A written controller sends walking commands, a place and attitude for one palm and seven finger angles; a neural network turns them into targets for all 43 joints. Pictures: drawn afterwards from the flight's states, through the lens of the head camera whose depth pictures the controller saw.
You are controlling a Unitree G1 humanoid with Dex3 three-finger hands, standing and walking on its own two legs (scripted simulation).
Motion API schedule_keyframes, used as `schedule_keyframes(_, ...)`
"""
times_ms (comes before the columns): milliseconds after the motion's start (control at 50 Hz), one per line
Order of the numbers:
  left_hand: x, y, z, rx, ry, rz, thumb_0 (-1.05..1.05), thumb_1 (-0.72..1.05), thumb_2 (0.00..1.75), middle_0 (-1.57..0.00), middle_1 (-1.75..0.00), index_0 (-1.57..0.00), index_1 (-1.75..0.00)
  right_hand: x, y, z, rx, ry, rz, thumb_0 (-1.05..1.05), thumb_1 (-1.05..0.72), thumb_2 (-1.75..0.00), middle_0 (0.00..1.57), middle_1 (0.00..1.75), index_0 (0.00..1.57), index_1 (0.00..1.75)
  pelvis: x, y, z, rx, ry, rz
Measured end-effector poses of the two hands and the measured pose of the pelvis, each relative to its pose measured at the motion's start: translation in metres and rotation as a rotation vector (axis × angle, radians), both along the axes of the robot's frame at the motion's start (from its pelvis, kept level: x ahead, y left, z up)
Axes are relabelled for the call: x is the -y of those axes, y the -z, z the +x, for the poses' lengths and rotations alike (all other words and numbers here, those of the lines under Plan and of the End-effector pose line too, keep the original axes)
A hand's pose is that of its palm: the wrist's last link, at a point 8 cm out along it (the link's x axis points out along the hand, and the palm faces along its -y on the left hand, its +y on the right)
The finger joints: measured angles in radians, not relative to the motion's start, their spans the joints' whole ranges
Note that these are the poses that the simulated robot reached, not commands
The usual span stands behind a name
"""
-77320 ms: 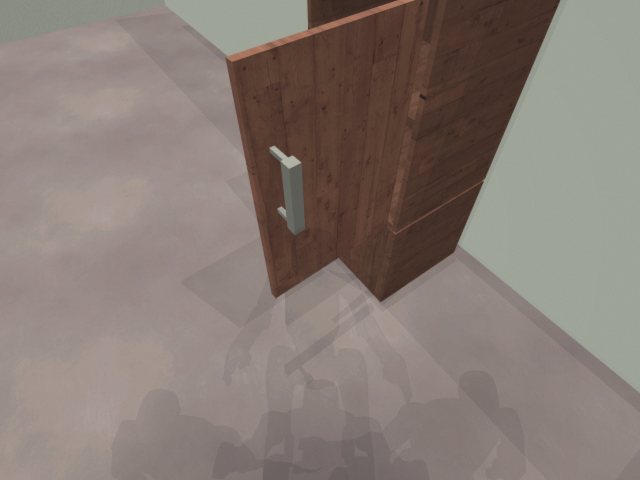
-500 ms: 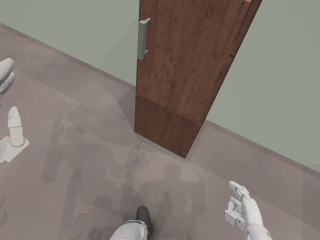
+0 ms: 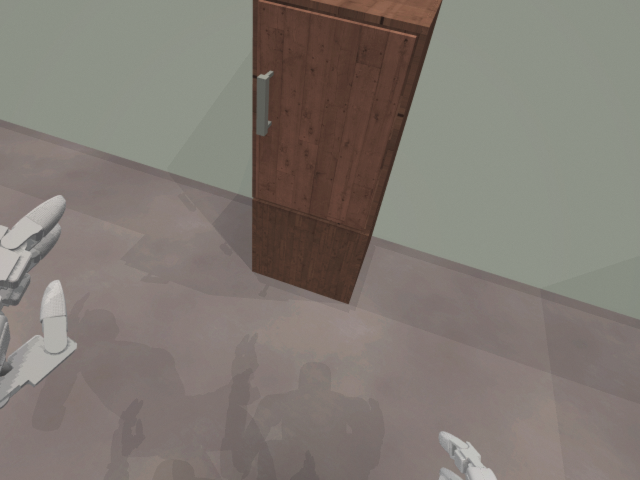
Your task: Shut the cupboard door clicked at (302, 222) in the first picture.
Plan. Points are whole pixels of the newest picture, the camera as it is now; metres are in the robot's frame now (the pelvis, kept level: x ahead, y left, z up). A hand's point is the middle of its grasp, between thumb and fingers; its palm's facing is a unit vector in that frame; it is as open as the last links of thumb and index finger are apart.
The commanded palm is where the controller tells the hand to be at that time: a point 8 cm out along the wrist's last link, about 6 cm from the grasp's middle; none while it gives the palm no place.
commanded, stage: stop stepping back and stand still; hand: left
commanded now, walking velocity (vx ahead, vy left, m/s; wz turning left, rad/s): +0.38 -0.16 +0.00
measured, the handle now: (266, 103) +1.04 +0.13 -0.01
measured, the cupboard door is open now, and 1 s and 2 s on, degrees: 0 0 0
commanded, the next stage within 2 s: let the arm hang, fingers relaxed in 0.54 s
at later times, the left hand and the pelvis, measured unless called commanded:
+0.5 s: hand out of the picture +0.13 +0.33 +0.17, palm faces +0.47 -0.76 -0.45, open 7.4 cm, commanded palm +0.06 +0.37 +0.16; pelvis -0.06 +0.06 -0.03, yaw +4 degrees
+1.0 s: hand out of the picture +0.03 +0.24 -0.19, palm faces +0.17 -0.98 -0.14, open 6.7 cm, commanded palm none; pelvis -0.03 +0.06 -0.03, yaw +7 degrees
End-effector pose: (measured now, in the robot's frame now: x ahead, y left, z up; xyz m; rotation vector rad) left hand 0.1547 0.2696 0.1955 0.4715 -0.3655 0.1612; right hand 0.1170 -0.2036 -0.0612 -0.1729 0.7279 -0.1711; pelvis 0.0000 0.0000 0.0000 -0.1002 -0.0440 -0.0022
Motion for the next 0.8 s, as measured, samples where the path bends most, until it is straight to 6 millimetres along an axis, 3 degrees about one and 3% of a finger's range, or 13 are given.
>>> schedule_keyframes(40,-0.007,-0.011,-0.028,-0.044,-0.009,0.158,0.02,0.89,0.90,-0.21,-0.31,-0.21,-0.30,-0.003,0.010,-0.008,-0.017,-0.006,0.008,0.01,-0.90,-0.90,0.20,0.30,0.21,0.30,-0.005,0.004,-0.010,-0.024,-0.009,0.020)
schedule_keyframes(100,-0.029,-0.011,-0.059,0.004,-0.122,0.320,0.01,0.89,0.90,-0.22,-0.31,-0.22,-0.30,0.001,0.047,-0.012,-0.058,-0.058,-0.014,0.01,-0.90,-0.90,0.20,0.30,0.21,0.30,-0.013,0.034,-0.033,-0.059,0.016,0.102)
schedule_keyframes(160,-0.069,-0.012,-0.070,0.102,-0.294,0.216,0.01,0.88,0.90,-0.22,-0.31,-0.22,-0.30,0.002,0.061,-0.022,-0.125,-0.066,-0.031,0.01,-0.90,-0.90,0.20,0.30,0.21,0.30,-0.021,0.036,-0.049,-0.029,-0.005,0.081)
schedule_keyframes(240,-0.107,0.015,-0.078,0.108,-0.471,-0.047,0.01,0.89,0.90,-0.21,-0.31,-0.21,-0.30,-0.001,0.050,-0.031,-0.090,-0.033,-0.059,0.01,-0.90,-0.90,0.20,0.30,0.21,0.30,-0.034,0.030,-0.050,-0.019,-0.043,0.103)
schedule_keyframes(320,-0.100,0.049,-0.075,0.040,-0.419,-0.208,0.01,0.90,0.90,-0.20,-0.30,-0.20,-0.30,-0.010,0.040,-0.030,-0.058,-0.043,-0.132,0.01,-0.90,-0.90,0.20,0.30,0.21,0.30,-0.056,0.030,-0.051,-0.015,-0.082,0.098)
schedule_keyframes(380,-0.095,0.058,-0.069,0.042,-0.308,-0.190,0.02,0.90,0.90,-0.20,-0.30,-0.20,-0.30,-0.022,0.038,-0.023,-0.030,-0.045,-0.168,0.01,-0.90,-0.90,0.20,0.30,0.21,0.30,-0.068,0.041,-0.057,-0.014,-0.092,0.095)
schedule_keyframes(440,-0.099,0.042,-0.064,0.055,-0.248,-0.061,0.02,0.89,0.90,-0.21,-0.30,-0.21,-0.30,-0.040,0.033,-0.022,-0.028,-0.049,-0.127,0.01,-0.90,-0.90,0.20,0.30,0.21,0.30,-0.064,0.037,-0.062,-0.008,-0.080,0.105)
schedule_keyframes(560,-0.099,-0.014,-0.067,0.097,-0.256,0.185,0.02,0.89,0.90,-0.21,-0.31,-0.21,-0.30,-0.064,0.038,-0.016,-0.050,-0.104,0.002,0.01,-0.90,-0.90,0.20,0.30,0.21,0.30,-0.061,0.024,-0.055,-0.041,-0.060,0.063)
schedule_keyframes(620,-0.098,-0.012,-0.064,0.045,-0.309,0.239,0.01,0.89,0.90,-0.21,-0.31,-0.21,-0.30,-0.063,0.057,-0.007,-0.060,-0.108,0.057,0.01,-0.90,-0.90,0.20,0.30,0.21,0.30,-0.057,0.033,-0.045,-0.054,-0.051,0.071)
schedule_keyframes(660,-0.101,0.010,-0.057,-0.046,-0.347,0.214,0.01,0.89,0.90,-0.21,-0.30,-0.21,-0.30,-0.059,0.072,-0.002,-0.082,-0.119,0.077,0.01,-0.90,-0.90,0.20,0.30,0.21,0.30,-0.058,0.037,-0.040,-0.059,-0.068,0.059)
schedule_keyframes(680,-0.105,0.034,-0.051,-0.145,-0.362,0.174,0.01,0.90,0.90,-0.20,-0.30,-0.20,-0.30,-0.058,0.081,0.000,-0.108,-0.137,0.084,0.01,-0.90,-0.90,0.20,0.30,0.21,0.30,-0.059,0.038,-0.038,-0.067,-0.087,0.064)
schedule_keyframes(740,-0.111,0.137,-0.044,-0.538,-0.423,-0.034,0.00,0.90,0.90,-0.20,-0.30,-0.20,-0.30,-0.052,0.100,0.005,-0.178,-0.174,0.079,0.01,-0.90,-0.90,0.20,0.30,0.21,0.30,-0.065,0.041,-0.034,-0.071,-0.112,0.091)
schedule_keyframes(800,-0.087,0.247,-0.062,-0.930,-0.418,-0.233,0.00,0.91,0.90,-0.19,-0.30,-0.19,-0.30,-0.044,0.109,0.001,-0.223,-0.172,0.049,0.01,-0.90,-0.90,0.20,0.30,0.21,0.30,-0.068,0.047,-0.031,-0.051,-0.115,0.106)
